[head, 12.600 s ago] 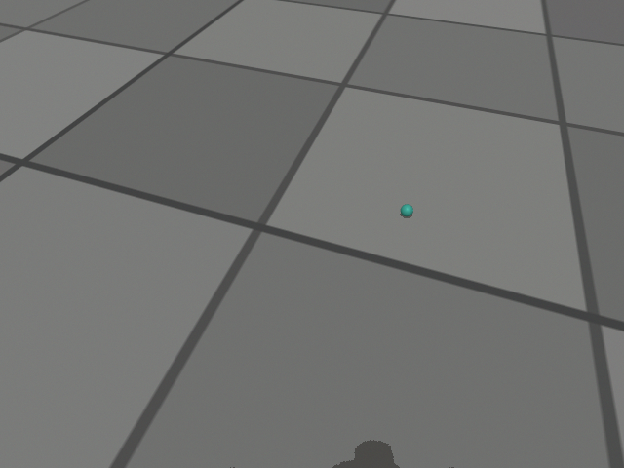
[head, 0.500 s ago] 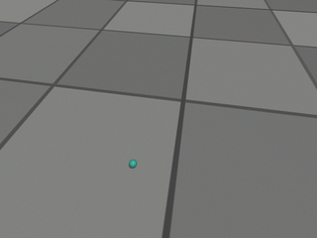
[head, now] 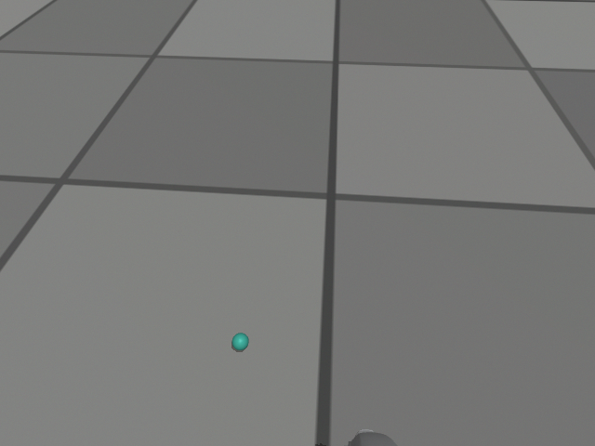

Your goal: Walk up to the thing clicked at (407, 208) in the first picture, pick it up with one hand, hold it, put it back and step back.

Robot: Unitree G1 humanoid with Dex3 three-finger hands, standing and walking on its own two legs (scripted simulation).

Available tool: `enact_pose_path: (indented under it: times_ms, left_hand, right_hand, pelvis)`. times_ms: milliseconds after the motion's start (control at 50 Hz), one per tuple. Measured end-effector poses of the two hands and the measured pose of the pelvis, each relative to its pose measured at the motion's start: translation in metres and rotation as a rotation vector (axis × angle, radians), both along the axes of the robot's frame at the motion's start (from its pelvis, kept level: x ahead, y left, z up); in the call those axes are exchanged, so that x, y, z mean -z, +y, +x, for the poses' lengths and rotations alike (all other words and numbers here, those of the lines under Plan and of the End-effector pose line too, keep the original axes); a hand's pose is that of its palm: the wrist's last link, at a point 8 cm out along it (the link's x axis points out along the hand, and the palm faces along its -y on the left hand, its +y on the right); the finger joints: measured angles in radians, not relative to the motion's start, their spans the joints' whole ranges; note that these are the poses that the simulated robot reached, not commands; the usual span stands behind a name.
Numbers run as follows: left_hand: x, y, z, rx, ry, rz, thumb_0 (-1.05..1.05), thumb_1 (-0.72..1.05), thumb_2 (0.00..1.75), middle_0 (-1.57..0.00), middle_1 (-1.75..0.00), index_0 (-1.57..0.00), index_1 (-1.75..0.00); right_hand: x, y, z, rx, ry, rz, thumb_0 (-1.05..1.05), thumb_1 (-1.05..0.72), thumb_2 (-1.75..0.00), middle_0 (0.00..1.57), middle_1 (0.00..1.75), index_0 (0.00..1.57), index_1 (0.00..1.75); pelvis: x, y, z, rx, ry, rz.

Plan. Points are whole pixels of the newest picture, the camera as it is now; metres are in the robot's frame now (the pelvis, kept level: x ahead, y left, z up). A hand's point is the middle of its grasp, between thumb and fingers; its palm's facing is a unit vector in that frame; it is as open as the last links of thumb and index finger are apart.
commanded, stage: walk up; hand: left
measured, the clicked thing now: (240, 341) +0.56 +0.20 -0.74
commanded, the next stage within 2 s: none
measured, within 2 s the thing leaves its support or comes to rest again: neither
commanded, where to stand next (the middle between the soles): +0.19 -0.01 m, yaw +2 degrees
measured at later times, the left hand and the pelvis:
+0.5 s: hand (146, 415) +0.21 +0.25 -0.17, palm faces +0.01 -0.94 -0.34, open 7.4 cm; pelvis +0.12 -0.01 -0.01, yaw +1 degrees
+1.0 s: hand out of the picture +0.15 +0.25 -0.14, palm faces -0.01 -0.90 -0.43, open 7.4 cm; pelvis +0.08 -0.03 -0.01, yaw +1 degrees
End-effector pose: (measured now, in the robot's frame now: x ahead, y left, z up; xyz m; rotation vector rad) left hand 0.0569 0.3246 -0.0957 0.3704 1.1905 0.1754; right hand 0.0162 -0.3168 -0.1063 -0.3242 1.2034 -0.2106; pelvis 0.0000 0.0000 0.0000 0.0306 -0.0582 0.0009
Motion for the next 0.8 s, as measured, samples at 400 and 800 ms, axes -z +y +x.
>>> enact_pose_path:
  times_ms: [400,800]
  left_hand:
    - [0.019,-0.035,0.123,-0.020,-0.043,-0.011,0.01,0.90,0.90,-0.21,-0.30,-0.21,-0.30]
    - [0.019,-0.047,0.107,-0.035,0.006,0.054,0.01,0.91,0.90,-0.21,-0.30,-0.21,-0.30]
  right_hand:
    - [0.006,-0.009,0.183,-0.065,-0.060,-0.038,0.00,-0.91,-0.90,0.20,0.30,0.20,0.30]
    - [0.020,-0.025,0.203,-0.050,-0.109,-0.005,0.00,-0.90,-0.90,0.20,0.30,0.21,0.30]
  pelvis:
    - [0.010,-0.014,0.116,0.001,0.017,-0.043]
    - [0.017,-0.036,0.097,0.014,0.005,-0.048]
